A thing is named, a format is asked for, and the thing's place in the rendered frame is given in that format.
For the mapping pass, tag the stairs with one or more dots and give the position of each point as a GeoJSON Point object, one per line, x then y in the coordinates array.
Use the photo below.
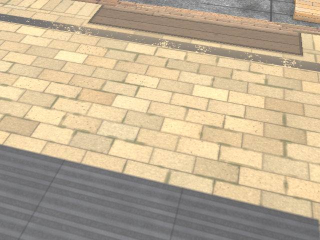
{"type": "Point", "coordinates": [209, 16]}

